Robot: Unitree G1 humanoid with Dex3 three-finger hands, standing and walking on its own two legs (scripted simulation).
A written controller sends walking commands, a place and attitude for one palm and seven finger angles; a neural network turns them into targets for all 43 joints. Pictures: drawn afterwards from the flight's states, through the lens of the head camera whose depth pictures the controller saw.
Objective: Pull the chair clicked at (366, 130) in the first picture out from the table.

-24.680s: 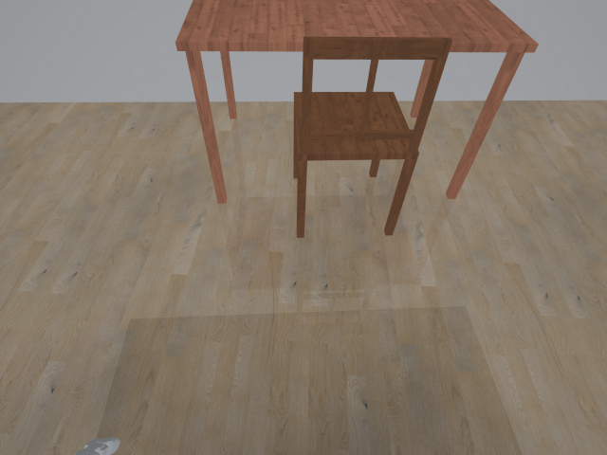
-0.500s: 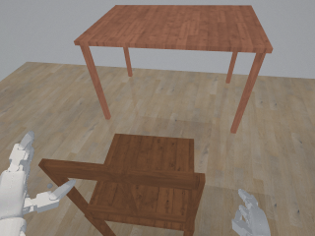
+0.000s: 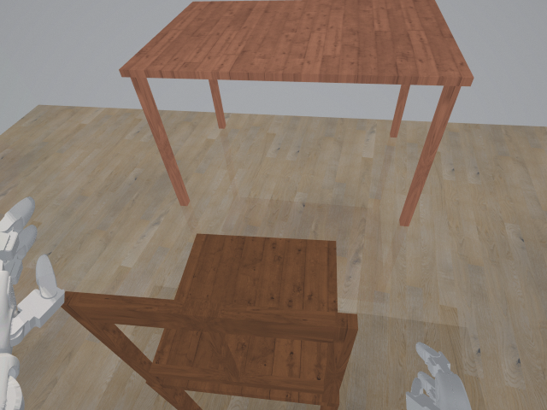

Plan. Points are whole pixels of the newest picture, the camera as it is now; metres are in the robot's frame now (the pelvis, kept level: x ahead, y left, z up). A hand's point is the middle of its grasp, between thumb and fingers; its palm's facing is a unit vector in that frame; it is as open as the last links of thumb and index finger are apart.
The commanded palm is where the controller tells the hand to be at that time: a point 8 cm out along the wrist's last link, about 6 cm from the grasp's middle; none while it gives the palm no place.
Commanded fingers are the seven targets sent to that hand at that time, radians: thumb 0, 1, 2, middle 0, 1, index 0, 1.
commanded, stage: draw the hand back to the body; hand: left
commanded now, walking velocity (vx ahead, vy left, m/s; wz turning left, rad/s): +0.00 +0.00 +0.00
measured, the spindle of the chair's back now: (223, 354) +0.23 +0.13 -0.11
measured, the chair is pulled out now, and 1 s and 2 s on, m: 0.69 0.69 0.69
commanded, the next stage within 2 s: step back with the hand held close in 0.10 s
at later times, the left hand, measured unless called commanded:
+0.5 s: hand (48, 308) +0.18 +0.27 +0.15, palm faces +0.37 -0.76 -0.53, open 7.5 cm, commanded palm +0.11 +0.31 +0.18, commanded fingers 0.00 0.90 0.90 -0.20 -0.30 -0.20 -0.30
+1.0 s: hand out of the picture +0.11 +0.28 +0.16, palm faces +0.47 -0.74 -0.48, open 7.5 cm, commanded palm +0.05 +0.31 +0.18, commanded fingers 0.00 0.90 0.90 -0.20 -0.30 -0.20 -0.30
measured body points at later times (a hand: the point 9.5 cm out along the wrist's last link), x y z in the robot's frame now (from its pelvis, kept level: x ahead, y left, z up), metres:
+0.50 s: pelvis -0.03 +0.01 +0.00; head +0.00 -0.01 +0.45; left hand +0.15 +0.31 +0.18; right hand +0.15 -0.23 -0.10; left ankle -0.05 +0.14 -0.74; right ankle +0.00 -0.12 -0.74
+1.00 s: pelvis -0.09 +0.01 -0.01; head -0.08 +0.01 +0.44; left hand +0.08 +0.32 +0.18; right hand +0.06 -0.24 -0.09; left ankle -0.05 +0.14 -0.74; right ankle +0.00 -0.12 -0.74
